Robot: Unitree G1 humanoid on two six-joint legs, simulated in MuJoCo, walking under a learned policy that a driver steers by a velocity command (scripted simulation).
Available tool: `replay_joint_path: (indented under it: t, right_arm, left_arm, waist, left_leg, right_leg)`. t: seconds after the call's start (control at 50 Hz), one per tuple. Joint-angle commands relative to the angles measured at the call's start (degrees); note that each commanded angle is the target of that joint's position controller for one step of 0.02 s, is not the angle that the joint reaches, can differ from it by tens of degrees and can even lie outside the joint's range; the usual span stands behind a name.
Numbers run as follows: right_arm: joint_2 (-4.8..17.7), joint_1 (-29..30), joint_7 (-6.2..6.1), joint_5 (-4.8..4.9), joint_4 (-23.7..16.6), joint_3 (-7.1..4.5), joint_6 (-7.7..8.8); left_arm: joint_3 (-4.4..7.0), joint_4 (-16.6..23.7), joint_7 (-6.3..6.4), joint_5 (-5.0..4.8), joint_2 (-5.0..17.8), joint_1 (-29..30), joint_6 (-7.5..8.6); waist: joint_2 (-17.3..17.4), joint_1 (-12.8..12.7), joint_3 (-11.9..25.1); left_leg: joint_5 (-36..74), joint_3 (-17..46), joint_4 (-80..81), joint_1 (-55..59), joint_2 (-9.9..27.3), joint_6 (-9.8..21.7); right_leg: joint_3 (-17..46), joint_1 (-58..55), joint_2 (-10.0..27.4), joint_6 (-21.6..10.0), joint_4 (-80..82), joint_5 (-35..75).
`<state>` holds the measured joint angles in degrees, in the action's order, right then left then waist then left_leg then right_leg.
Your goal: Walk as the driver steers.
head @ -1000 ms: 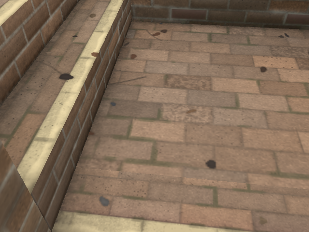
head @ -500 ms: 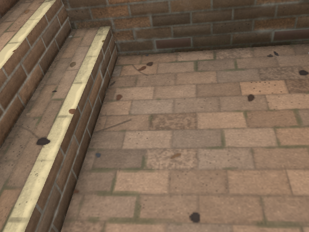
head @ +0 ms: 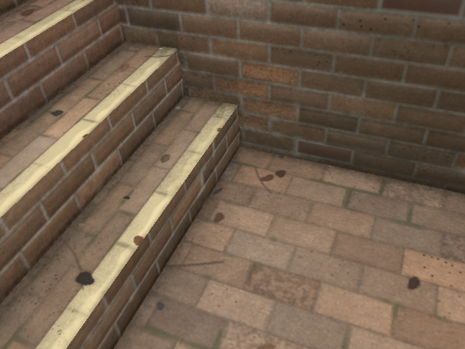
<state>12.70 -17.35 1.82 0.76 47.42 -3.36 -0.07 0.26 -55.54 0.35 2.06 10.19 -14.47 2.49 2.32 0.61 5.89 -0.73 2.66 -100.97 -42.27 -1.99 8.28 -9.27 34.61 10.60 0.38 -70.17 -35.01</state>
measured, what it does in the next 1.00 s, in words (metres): climbs, turning left: left foot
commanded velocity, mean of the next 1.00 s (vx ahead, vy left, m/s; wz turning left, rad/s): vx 0.50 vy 0.00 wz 0.28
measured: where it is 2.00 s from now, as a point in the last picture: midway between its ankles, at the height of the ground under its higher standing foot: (179, 167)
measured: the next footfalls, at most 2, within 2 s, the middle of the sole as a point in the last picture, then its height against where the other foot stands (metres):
left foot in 0.42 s outside the picture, level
right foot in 1.04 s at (231, 300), level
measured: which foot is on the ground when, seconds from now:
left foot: up 0.00-0.40, down 0.42-1.00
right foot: down 0.00-0.42, up 0.44-1.00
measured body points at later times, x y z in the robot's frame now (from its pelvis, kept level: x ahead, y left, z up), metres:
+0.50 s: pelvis +0.23 +0.06 +0.07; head +0.25 +0.07 +0.52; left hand +0.25 +0.36 -0.04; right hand +0.43 -0.17 -0.03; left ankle +0.29 +0.14 -0.64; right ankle +0.09 -0.13 -0.53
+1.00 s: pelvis +0.52 +0.11 +0.08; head +0.54 +0.14 +0.53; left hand +0.69 +0.37 -0.01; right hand +0.60 -0.16 -0.04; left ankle +0.30 +0.14 -0.64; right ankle +0.71 +0.05 -0.63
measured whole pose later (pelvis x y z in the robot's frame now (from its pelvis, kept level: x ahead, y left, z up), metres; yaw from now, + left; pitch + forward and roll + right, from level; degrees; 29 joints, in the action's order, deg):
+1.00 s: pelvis +0.52 +0.11 +0.08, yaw +15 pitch +4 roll -1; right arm 13.7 -23.5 -2.6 -0.5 47.7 -2.0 3.9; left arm 2.3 -38.9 -3.5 -0.6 12.2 -1.9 4.8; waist -2.3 3.5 1.1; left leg -26.6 -5.4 -18.0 5.7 0.1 1.2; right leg -3.5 36.0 -0.8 -4.9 -31.9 -1.1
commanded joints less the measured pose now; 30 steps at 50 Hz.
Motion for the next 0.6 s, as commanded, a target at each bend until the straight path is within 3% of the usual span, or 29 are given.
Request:
replay_joint_path:
  t: [0.02, 0.04, 0.06, 0.08, 0.1, 0.12, 0.16, 0.2, 0.26, 0.3, 0.32, 0.38, 0.4, 0.42, 0.44, 0.46, 0.48, 0.5, 0.52, 0.54, 0.56, 0.58, 0.6]
  right_arm:
    - [-6.1, 0.0, -0.41, 0.17, -6.6, 2.06, -0.96]
    - [-6.3, 1.8, -0.46, -0.45, -7.6, 2.35, -0.92]
    - [-6.0, 2.1, -0.45, -0.48, -8.0, 2.37, -1.17]
    - [-4.2, 3.6, -0.57, -0.35, -9.3, 2.18, -1.14]
    - [-3.6, 6.9, -0.6, -0.29, -10.8, 2.31, -1.17]
    - [-1.2, 8.1, -0.27, -0.15, -11.7, 1.74, -1.22]
    - [1.4, 10.2, 0.58, -0.17, -12.6, 0.68, -1.1]
    - [1.1, 9.5, 1.25, 0.17, -12.8, 0.84, -1.18]
    - [0.7, 14.5, 2.28, 1.73, -14.0, 0.69, -0.88]
    - [1.7, 15.8, 2.45, 2.13, -14.5, -0.01, -0.79]
    - [1.9, 15.9, 2.58, 1.93, -15.0, -0.3, -0.74]
    - [6.3, 6.2, 2.4, 1.55, -14.0, -2.65, -0.98]
    - [9.2, -1.4, 1.92, 1.54, -11.7, -4.26, -0.8]
    - [13.4, -9.3, 0.65, 0.93, -9.4, -6.27, -0.72]
    - [18.3, -9.1, 0.29, 0.17, -9.3, -6.57, 0.0]
    - [14.9, -7.9, 1.1, -0.03, -10.8, -4.93, 1.81]
    - [11.2, -7.1, 1.35, -0.35, -11.1, -3.86, 2.99]
    - [9.8, -5.8, 1.26, -0.56, -11.2, -3.12, 3.85]
    - [8.5, -2.5, 1.21, -0.28, -11.9, -2.41, 4.31]
    - [7.6, -0.4, 0.83, -0.48, -12.2, -1.77, 4.82]
    - [6.8, 0.8, 0.34, -1.24, -12.4, -1.1, 5.16]
    - [6.8, 0.9, -0.34, -0.98, -11.3, -0.96, 5.54]
    - [7.0, 0.3, -0.74, -1.05, -10.6, -0.66, 5.65]
  left_arm:
    - [-1.42, 1.2, -0.53, -0.16, -4.9, 3.5, 2.42]
    - [-1.18, 0.3, -0.56, -0.05, -4.1, 0.2, 2.55]
    - [-1.26, 0.0, -0.36, 0.23, -3.6, -1.0, 2.53]
    - [-0.63, 0.8, 0.11, 0.32, -0.6, -3.1, 2.38]
    - [-0.05, 1.7, 0.88, 0.65, 1.2, -3.7, 2.13]
    - [0.26, 2.5, 1.48, 0.7, 2.8, -3.6, 2.2]
    - [0.45, 3.0, 2.55, 0.38, 4.7, -5.1, 3.16]
    - [1.12, 4.3, 3.11, -0.23, 7.6, -5.7, 3.36]
    - [2.59, 6.4, 2.78, -0.77, 11.8, -5.5, 2.75]
    - [3.18, 7.5, 2.37, -1.84, 13.0, -5.1, 2.23]
    - [3.73, 7.5, 2.04, -2.4, 14.3, -5.3, 1.84]
    - [5.56, 8.3, 0.33, -4.56, 18.4, -2.3, 0.68]
    - [5.73, 8.4, -0.32, -5.5, 18.1, -1.5, 0.29]
    - [5.06, 8.8, 0.02, -4.24, 14.7, -3.3, 0.88]
    - [2.66, 12.7, 0.56, -1.19, 5.1, -4.1, 2.14]
    - [1.8, 16.9, 0.4, -2.52, 5.3, -1.2, 4.78]
    - [2.45, 19.1, -0.14, -4.66, 9.3, 6.2, 6.46]
    - [1.97, 20.1, -0.32, -4.64, 8.7, 8.3, 7.55]
    - [1.85, 20.1, 0.03, -3.31, 8.6, 8.3, 7.84]
    - [2.34, 19.7, 0.06, -2.65, 9.3, 6.9, 7.32]
    - [2.73, 18.8, -0.22, -2.76, 10.0, 4.4, 6.3]
    - [2.95, 18.1, 0.01, -2.06, 9.4, 2.9, 5.58]
    - [2.85, 17.8, 0.13, -1.55, 9.0, 3.3, 5.01]
  waist:
    - [-10.4, 3.4, -10.5]
    - [-8.3, 2.7, -10.4]
    - [-7.3, 2.7, -10.6]
    - [-7.5, 1.6, -10.6]
    - [-8.2, 0.8, -10.7]
    - [-8.0, 0.5, -10.3]
    - [-6.4, -0.1, -9.3]
    - [-4.9, -0.2, -9.0]
    - [-4.6, -2.4, -10.2]
    - [-5.3, -3.1, -11.6]
    - [-6.3, -2.9, -11.6]
    - [-10.3, 2.8, -7.9]
    - [-8.0, 6.5, -4.2]
    - [-5.2, 8.4, -1.1]
    - [10.2, 2.0, -1.2]
    - [10.9, 1.3, 10.4]
    - [6.5, 3.7, 5.8]
    - [3.1, 2.9, 2.1]
    - [-2.6, 0.9, 0.2]
    - [-4.3, -0.9, 0.3]
    - [-4.9, -2.3, 0.5]
    - [-5.8, -3.4, 1.5]
    - [-5.5, -3.3, 0.2]
  left_leg:
    - [0.9, 1.7, -1.8, -12.6, 3.0, 2.1]
    - [1.4, 2.3, -1.0, -14.4, 3.2, 2.3]
    - [1.6, 2.8, -0.1, -16.2, 3.4, 2.1]
    - [-0.6, 0.4, 4.1, -17.4, 3.1, 0.8]
    - [-2.2, 0.8, 9.7, -16.7, 4.6, -1.1]
    - [-2.4, -2.3, 15.5, -15.3, 4.9, -2.0]
    - [0.1, -2.8, 21.5, -14.2, 6.6, -3.3]
    - [1.5, -4.0, 29.0, -11.9, 8.4, -3.3]
    - [0.5, -7.8, 43.8, -5.1, 8.6, -2.3]
    - [-3.2, -11.0, 53.1, 1.8, 7.3, -1.9]
    - [-5.8, -12.7, 55.6, 4.2, 6.1, -1.6]
    - [-11.6, -16.8, 62.5, 16.4, 0.9, 0.9]
    - [-8.5, -16.9, 71.8, 27.2, -1.6, 2.8]
    - [-9.5, -8.9, 69.5, 42.1, -0.6, 4.3]
    - [-9.6, 16.2, 69.8, 55.3, 12.0, 11.3]
    - [-29.5, 45.1, 85.5, 59.1, 19.9, 19.3]
    - [-28.6, 42.4, 90.8, 55.1, 20.8, 15.7]
    - [-24.6, 35.3, 89.0, 48.9, 19.9, 13.3]
    - [-18.7, 28.9, 87.2, 41.8, 17.8, 11.0]
    - [-15.7, 24.6, 87.0, 36.5, 15.4, 9.6]
    - [-14.8, 21.3, 87.7, 34.1, 14.3, 8.7]
    - [-11.6, 19.6, 87.7, 33.0, 14.2, 8.0]
    - [-8.0, 17.3, 88.4, 31.1, 14.2, 8.0]
  right_leg:
    - [17.1, -3.7, 10.1, -2.0, 42.0, -0.6]
    - [15.7, -6.3, 10.7, -2.3, 43.5, 3.7]
    - [13.0, -8.9, 10.5, -2.3, 44.8, 6.4]
    - [9.6, -12.3, 10.3, -3.8, 48.4, 8.2]
    - [7.7, -14.3, 10.2, -4.9, 51.6, 10.6]
    - [4.0, -16.7, 9.1, -5.2, 54.5, 13.5]
    - [1.3, -23.2, 8.6, -5.4, 57.1, 19.3]
    - [-2.0, -27.6, 8.3, -5.7, 58.6, 21.0]
    - [-6.6, -32.8, 7.4, -7.0, 60.8, 25.5]
    - [-8.8, -34.9, 7.1, -7.8, 60.2, 33.9]
    - [-9.0, -37.2, 7.7, -8.2, 58.5, 43.1]
    - [-9.7, -41.8, 7.9, -7.7, 43.1, 74.2]
    - [-10.7, -40.1, 5.2, -6.7, 32.0, 72.5]
    - [-8.4, -27.1, 2.8, -4.6, 16.9, 55.7]
    - [-5.8, -0.8, -7.2, -1.1, -3.8, 10.1]
    - [11.2, 7.7, -14.2, 0.2, -18.0, 3.9]
    - [14.6, 13.3, -10.8, -1.1, -21.2, 9.1]
    - [14.6, 14.7, -7.8, -2.7, -19.4, 14.2]
    - [14.9, 12.4, -5.4, -2.8, -16.0, 18.4]
    - [15.7, 8.7, -4.2, -2.7, -12.0, 21.5]
    - [15.8, 7.0, -3.1, -2.4, -9.5, 23.7]
    - [15.9, 5.9, -2.1, -1.5, -6.4, 25.0]
    - [14.8, 6.6, -1.9, -0.6, -4.7, 25.6]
